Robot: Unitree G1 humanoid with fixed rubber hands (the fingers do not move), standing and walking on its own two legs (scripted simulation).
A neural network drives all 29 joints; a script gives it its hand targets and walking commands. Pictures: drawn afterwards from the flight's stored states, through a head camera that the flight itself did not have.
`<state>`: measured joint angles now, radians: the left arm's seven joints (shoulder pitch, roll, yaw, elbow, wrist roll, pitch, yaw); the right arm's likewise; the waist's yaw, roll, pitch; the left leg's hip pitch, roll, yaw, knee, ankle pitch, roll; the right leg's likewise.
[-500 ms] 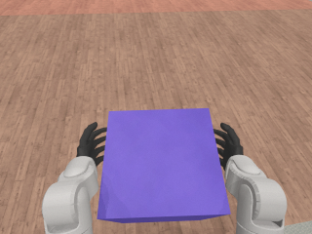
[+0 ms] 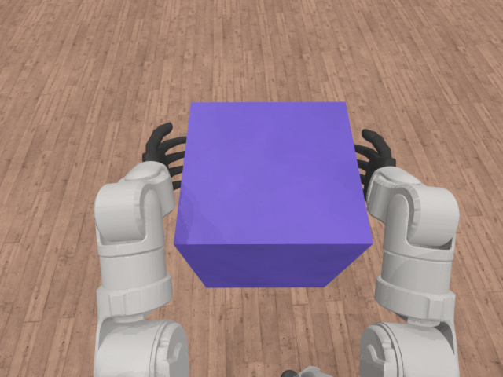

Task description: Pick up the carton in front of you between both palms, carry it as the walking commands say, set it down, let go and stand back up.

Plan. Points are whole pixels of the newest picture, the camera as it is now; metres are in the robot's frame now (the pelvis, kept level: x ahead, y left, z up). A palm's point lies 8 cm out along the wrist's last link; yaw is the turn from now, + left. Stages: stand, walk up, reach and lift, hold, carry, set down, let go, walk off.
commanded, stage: carry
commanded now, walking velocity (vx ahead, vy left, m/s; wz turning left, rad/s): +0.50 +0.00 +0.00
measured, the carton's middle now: (266, 207) +0.37 +0.01 +0.07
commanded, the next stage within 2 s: none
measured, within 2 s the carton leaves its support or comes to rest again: neither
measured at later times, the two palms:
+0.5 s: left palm (203, 29) +0.71 +0.14 +0.18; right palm (360, 43) +0.67 -0.16 +0.18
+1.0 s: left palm out of the picture +0.92 +0.16 +0.21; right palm out of the picture +0.93 -0.14 +0.21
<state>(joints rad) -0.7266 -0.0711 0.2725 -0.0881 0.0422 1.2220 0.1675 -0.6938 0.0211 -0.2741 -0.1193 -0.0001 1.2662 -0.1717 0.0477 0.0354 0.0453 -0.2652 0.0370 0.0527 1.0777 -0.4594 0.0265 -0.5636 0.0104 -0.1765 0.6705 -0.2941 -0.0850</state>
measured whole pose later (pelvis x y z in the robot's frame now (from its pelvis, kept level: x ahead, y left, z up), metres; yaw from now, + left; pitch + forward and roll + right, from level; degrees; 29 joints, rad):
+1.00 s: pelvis +0.55 -0.01 +0.07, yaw +0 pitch +5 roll +0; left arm -0.70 -0.09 0.31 -0.20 0.02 1.21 0.16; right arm -0.70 0.10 -0.30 -0.21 -0.06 1.25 -0.15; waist 0.04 0.00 0.08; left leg -0.39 0.00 0.03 0.57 -0.38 0.01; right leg -0.44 0.02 -0.13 0.53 -0.27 -0.07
